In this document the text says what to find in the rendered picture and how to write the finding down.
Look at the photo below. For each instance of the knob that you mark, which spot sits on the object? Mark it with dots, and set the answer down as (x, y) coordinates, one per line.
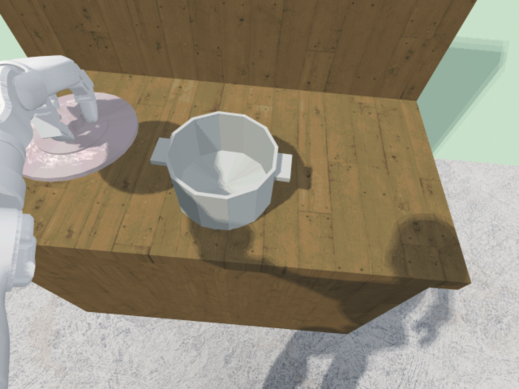
(72, 117)

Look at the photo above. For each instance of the pot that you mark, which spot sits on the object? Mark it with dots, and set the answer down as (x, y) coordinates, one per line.
(222, 166)

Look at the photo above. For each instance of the table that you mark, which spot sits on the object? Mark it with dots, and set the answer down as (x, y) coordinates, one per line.
(362, 226)

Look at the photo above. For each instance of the left robot hand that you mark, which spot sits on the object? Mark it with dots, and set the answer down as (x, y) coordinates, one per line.
(59, 73)

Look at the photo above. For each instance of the robot left forearm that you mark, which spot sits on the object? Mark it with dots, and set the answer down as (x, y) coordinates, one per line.
(22, 90)

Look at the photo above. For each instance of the left robot upper arm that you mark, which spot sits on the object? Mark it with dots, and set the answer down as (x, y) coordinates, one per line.
(17, 266)

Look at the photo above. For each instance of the lid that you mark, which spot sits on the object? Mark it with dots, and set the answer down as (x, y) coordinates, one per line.
(96, 145)

